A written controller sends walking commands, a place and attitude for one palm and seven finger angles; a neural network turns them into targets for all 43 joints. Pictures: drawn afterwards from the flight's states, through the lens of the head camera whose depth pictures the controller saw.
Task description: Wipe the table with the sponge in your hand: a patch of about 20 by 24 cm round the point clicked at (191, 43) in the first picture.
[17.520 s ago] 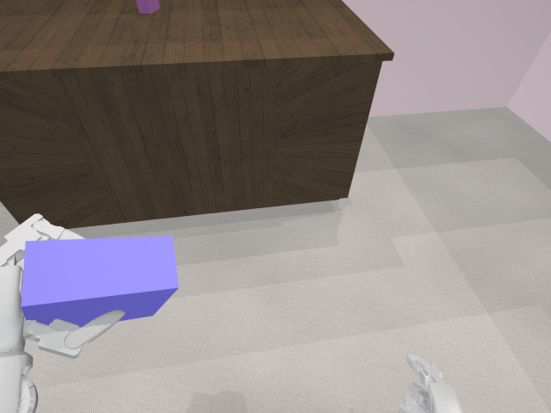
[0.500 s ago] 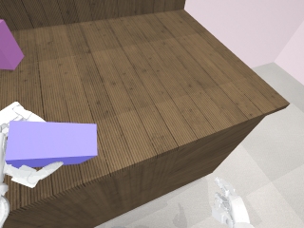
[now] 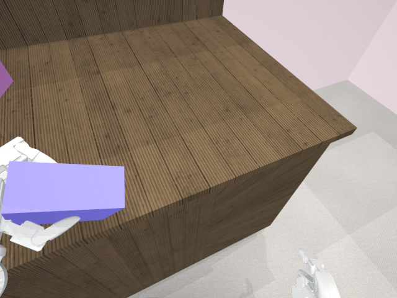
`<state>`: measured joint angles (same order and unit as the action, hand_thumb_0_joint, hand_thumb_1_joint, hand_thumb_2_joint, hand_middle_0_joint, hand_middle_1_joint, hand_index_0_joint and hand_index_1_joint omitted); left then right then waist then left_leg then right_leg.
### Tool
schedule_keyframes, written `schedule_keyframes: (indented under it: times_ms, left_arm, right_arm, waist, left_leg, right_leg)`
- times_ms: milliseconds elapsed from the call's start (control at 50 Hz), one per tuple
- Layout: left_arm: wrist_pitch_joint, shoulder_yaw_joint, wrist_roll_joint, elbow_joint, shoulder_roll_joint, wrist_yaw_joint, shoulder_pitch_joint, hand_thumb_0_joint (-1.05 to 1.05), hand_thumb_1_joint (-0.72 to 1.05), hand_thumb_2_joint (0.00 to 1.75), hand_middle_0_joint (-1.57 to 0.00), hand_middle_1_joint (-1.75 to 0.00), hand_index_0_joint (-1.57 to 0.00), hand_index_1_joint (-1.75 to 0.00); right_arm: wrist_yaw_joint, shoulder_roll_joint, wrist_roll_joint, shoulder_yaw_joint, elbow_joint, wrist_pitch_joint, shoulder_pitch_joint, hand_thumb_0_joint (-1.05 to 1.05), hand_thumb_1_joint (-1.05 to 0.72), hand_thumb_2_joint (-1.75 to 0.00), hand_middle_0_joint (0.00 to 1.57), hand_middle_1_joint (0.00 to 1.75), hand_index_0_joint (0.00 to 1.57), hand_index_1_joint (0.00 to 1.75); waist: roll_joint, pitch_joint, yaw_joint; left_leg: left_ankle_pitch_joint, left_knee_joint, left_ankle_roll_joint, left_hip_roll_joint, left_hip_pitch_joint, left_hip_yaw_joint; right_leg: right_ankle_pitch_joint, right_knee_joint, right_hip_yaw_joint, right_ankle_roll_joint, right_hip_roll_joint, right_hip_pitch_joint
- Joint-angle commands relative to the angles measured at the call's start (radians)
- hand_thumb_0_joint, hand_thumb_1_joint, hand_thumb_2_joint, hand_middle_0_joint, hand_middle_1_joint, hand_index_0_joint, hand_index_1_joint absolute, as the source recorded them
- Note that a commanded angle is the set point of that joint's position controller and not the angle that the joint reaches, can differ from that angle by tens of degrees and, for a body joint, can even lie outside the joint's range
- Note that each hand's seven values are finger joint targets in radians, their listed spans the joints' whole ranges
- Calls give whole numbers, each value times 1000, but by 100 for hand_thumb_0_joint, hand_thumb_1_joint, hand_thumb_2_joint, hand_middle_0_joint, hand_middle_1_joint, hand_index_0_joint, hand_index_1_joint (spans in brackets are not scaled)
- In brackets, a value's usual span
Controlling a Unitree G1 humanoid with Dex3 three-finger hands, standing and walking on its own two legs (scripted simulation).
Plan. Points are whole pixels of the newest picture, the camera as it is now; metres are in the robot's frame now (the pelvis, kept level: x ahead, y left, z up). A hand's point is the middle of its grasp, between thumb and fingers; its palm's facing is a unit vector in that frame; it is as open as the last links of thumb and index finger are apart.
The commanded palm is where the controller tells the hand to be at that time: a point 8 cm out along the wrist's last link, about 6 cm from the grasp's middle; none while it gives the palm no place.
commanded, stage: shuffle to correct the standing spot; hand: left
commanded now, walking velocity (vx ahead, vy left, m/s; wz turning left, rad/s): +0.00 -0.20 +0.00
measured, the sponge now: (82, 196) +0.24 +0.20 +0.14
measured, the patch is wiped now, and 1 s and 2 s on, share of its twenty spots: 0.00 0.00 0.00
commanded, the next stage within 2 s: none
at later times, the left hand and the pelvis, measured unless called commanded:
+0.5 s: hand (44, 195) +0.22 +0.24 +0.17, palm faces +0.32 -0.84 -0.43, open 10.0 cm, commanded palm +0.16 +0.27 +0.18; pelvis +0.00 -0.01 +0.00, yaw +1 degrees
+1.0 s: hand (47, 196) +0.22 +0.23 +0.16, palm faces +0.32 -0.84 -0.44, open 10.0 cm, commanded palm +0.16 +0.27 +0.18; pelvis +0.00 -0.01 +0.00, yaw +1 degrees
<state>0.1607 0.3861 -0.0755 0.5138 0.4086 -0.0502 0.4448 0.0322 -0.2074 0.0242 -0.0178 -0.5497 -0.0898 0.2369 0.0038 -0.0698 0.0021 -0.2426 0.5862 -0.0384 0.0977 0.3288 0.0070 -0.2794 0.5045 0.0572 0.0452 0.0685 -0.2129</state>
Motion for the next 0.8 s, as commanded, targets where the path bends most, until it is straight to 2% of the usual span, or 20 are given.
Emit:
schedule_keyframes:
  times_ms: [0, 40, 80, 100, 140, 160, 180, 200, 240, 300, 340, 380, 460, 480, 500, 540, 600, 640, 760, 780]
  left_arm:
    - [62, 124, -16, 209, 173, -23, -55, 0, 10, 130, -120, -160, -120, -160]
    - [59, 122, -18, 197, 170, -20, -48, 0, 10, 130, -120, -160, -120, -160]
    - [56, 105, -20, 205, 155, -23, -52, 0, 10, 130, -120, -160, -120, -160]
    - [55, 118, -18, 212, 174, -23, -59, 0, 10, 130, -120, -160, -120, -160]
    - [54, 120, -18, 214, 174, -22, -65, 0, 10, 130, -120, -160, -120, -160]
    - [52, 126, -17, 230, 183, -29, -69, 0, 10, 130, -120, -160, -120, -160]
    - [54, 101, -20, 223, 156, -26, -67, 0, 10, 130, -120, -160, -120, -160]
    - [54, 119, -18, 236, 177, -27, -78, 0, 10, 130, -120, -160, -120, -160]
    - [54, 121, -18, 231, 174, -28, -68, 0, 10, 130, -120, -160, -120, -160]
    - [55, 132, -16, 241, 182, -31, -62, 0, 10, 130, -120, -160, -120, -160]
    - [50, 126, -16, 223, 175, -27, -49, 0, 10, 130, -120, -160, -120, -160]
    - [50, 110, -20, 223, 158, -28, -44, 0, 10, 130, -120, -160, -120, -160]
    - [48, 125, -20, 249, 178, -32, -43, 0, 10, 130, -120, -160, -120, -160]
    - [50, 106, -20, 235, 159, -30, -40, 0, 10, 130, -120, -160, -120, -160]
    - [50, 128, -19, 241, 181, -31, -50, 0, 10, 130, -120, -160, -120, -160]
    - [49, 127, -18, 236, 178, -30, -49, 0, 10, 130, -120, -160, -120, -160]
    - [47, 129, -23, 242, 182, -36, -47, 0, 10, 130, -120, -160, -120, -160]
    - [47, 125, -24, 241, 175, -36, -47, 0, 10, 130, -120, -160, -120, -160]
    - [46, 134, -21, 263, 187, -42, -39, 0, 10, 130, -120, -160, -120, -160]
    - [49, 113, -22, 252, 163, -39, -40, 0, 10, 130, -120, -160, -120, -160]
  right_arm:
    - [1, -120, -3, -45, 161, -59, -87, 0, -90, -90, 20, 30, 20, 30]
    - [-2, -119, -2, -47, 160, -57, -77, 0, -90, -90, 20, 30, 20, 30]
    - [-1, -118, -4, -37, 150, -55, -81, 0, -90, -90, 20, 30, 20, 30]
    - [-1, -118, -3, -44, 160, -57, -87, 0, -90, -90, 20, 30, 20, 30]
    - [-2, -115, -3, -44, 157, -54, -80, 0, -90, -90, 20, 30, 20, 30]
    - [0, -111, 2, -36, 157, -55, -101, 0, -90, -90, 20, 30, 20, 30]
    - [-2, -113, -3, -35, 151, -53, -88, 0, -90, -90, 20, 30, 20, 30]
    - [-1, -116, -3, -43, 157, -54, -91, 0, -90, -90, 20, 30, 20, 30]
    - [-3, -113, -2, -43, 158, -52, -85, 0, -90, -90, 20, 30, 20, 30]
    - [-2, -113, -4, -42, 158, -51, -90, 0, -90, -90, 20, 30, 20, 30]
    - [-5, -112, -2, -46, 159, -46, -83, 0, -90, -90, 20, 30, 20, 30]
    - [-6, -114, 0, -40, 150, -44, -82, 0, -90, -90, 20, 30, 20, 30]
    - [-5, -111, 5, -40, 162, -45, -102, 0, -90, -90, 20, 30, 20, 30]
    - [-5, -112, -2, -35, 155, -43, -95, 0, -90, -90, 20, 30, 20, 30]
    - [-4, -115, -2, -44, 162, -44, -95, 0, -90, -90, 20, 30, 20, 30]
    - [-7, -114, 1, -48, 162, -42, -86, 0, -90, -90, 20, 30, 20, 30]
    - [-6, -114, 0, -47, 157, -43, -90, 0, -90, -90, 20, 30, 20, 30]
    - [-6, -113, 1, -49, 157, -40, -84, 0, -90, -90, 20, 30, 20, 30]
    - [-4, -110, 6, -39, 159, -44, -109, 0, -90, -90, 20, 30, 20, 30]
    - [-5, -112, 1, -35, 151, -42, -96, 0, -90, -90, 20, 30, 20, 30]
  waist:
    - [74, 162, 7]
    - [37, 167, 6]
    - [60, 172, 0]
    - [66, 160, 4]
    - [37, 160, 3]
    - [53, 153, -1]
    - [66, 154, -3]
    - [84, 146, 0]
    - [70, 151, 1]
    - [115, 163, 4]
    - [67, 158, 4]
    - [53, 179, -4]
    - [104, 160, -3]
    - [100, 157, -2]
    - [111, 150, 2]
    - [61, 157, 1]
    - [66, 156, -4]
    - [39, 158, -7]
    - [100, 147, -5]
    - [104, 149, -6]
  left_leg:
    - [59, -85, 74, 56, -110, -48]
    - [68, -59, 69, 47, -114, -38]
    - [75, -68, 73, 46, -129, -38]
    - [71, -72, 74, 56, -124, -44]
    - [55, -50, 71, 46, -113, -40]
    - [61, -61, 71, 42, -133, -42]
    - [45, -65, 75, 44, -127, -44]
    - [40, -72, 76, 54, -119, -52]
    - [52, -72, 75, 57, -111, -59]
    - [127, -91, 85, 80, -130, -76]
    - [128, -47, 77, 65, -122, -52]
    - [144, -46, 75, 54, -147, -46]
    - [136, -77, 76, 65, -151, -65]
    - [114, -88, 82, 72, -133, -69]
    - [112, -88, 82, 81, -120, -73]
    - [96, -54, 74, 63, -114, -57]
    - [75, -49, 73, 52, -116, -51]
    - [71, -25, 68, 40, -114, -44]
    - [88, -84, 80, 69, -126, -80]
    - [74, -94, 83, 72, -113, -83]
  right_leg:
    - [166, -101, -67, -22, -103, -16]
    - [181, -102, -82, -9, -116, -19]
    - [176, -94, -68, -11, -108, -32]
    - [173, -94, -77, -15, -112, -36]
    - [173, -101, -88, -4, -122, -30]
    - [169, -97, -94, -1, -122, -50]
    - [158, -97, -82, -4, -115, -50]
    - [156, -95, -86, -7, -118, -48]
    - [162, -93, -86, -3, -117, -32]
    - [182, -88, -54, -24, -100, -12]
    - [211, -111, -77, -15, -116, -6]
    - [232, -96, -70, -4, -116, -13]
    - [210, -83, -73, -6, -117, -31]
    - [185, -89, -51, -19, -102, -22]
    - [181, -99, -56, -24, -106, -11]
    - [195, -113, -73, -9, -121, 0]
    - [195, -107, -83, 1, -133, -17]
    - [207, -106, -100, 15, -147, -21]
    - [176, -87, -70, -6, -117, -27]
    - [160, -89, -48, -13, -104, -16]
